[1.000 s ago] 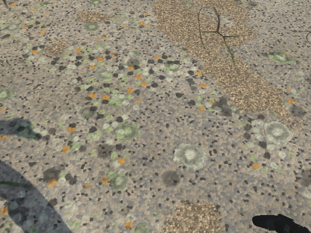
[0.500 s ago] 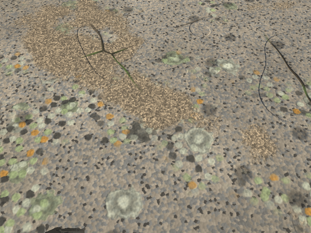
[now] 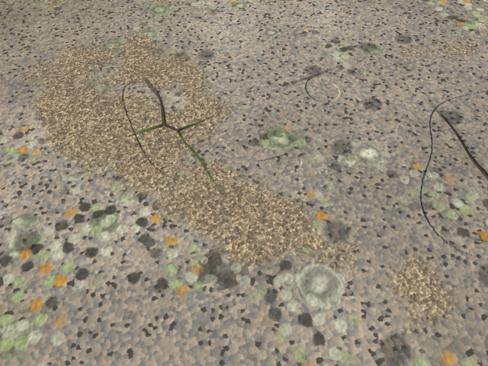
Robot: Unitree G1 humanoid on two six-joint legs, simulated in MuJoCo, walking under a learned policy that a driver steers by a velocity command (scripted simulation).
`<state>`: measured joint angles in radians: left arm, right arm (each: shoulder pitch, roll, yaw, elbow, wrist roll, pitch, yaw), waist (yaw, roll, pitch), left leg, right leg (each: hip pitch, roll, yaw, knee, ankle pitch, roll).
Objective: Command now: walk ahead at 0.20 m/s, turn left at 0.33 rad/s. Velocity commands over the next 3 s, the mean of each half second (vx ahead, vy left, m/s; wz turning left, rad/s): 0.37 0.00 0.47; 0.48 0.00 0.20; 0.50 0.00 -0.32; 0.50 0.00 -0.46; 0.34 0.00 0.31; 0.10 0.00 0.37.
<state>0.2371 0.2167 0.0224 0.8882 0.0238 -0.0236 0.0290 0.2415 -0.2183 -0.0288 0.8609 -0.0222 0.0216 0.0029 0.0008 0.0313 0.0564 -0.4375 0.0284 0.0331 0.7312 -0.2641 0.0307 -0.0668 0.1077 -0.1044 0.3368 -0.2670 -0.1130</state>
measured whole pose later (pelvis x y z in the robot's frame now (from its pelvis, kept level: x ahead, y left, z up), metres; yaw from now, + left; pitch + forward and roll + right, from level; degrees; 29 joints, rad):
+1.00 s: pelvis +0.43 +0.13 +0.01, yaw +22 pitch +1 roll -2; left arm 0.41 0.24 0.03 0.96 0.01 -0.08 -0.02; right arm 0.11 -0.25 -0.01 0.79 -0.03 -0.03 0.05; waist 0.06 0.04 0.03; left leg -0.57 0.09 0.01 0.68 -0.10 0.02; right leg -0.01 0.06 -0.06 0.22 -0.22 -0.05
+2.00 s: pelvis +0.93 +0.23 +0.01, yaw -6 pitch +0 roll -1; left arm 0.37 0.25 0.06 0.91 0.00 -0.06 -0.01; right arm 0.12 -0.26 -0.04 0.79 -0.04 -0.02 0.03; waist 0.04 0.05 0.05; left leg -0.66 0.13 0.00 0.82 -0.06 -0.03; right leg -0.02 0.15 0.05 0.22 -0.20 -0.13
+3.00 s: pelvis +1.24 +0.23 +0.01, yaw +19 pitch +0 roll +1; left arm 0.26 0.25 0.01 0.81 0.02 -0.01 0.02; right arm 0.24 -0.31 -0.06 0.82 -0.04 0.03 0.02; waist 0.01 0.05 0.02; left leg -0.37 -0.10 -0.12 0.91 -0.39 0.00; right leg -0.17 0.03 0.04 0.35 -0.19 -0.05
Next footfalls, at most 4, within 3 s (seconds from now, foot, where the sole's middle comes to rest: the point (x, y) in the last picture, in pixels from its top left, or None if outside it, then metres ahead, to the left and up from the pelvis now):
0.16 left None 0.08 0.12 -0.78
0.62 right None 0.44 0.03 -0.78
1.12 left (143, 327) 0.59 0.32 -0.78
1.64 right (197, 233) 0.90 0.19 -0.78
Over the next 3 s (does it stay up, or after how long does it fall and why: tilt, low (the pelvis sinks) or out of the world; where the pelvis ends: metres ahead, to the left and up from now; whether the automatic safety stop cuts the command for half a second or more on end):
stays up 1.24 0.23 0.01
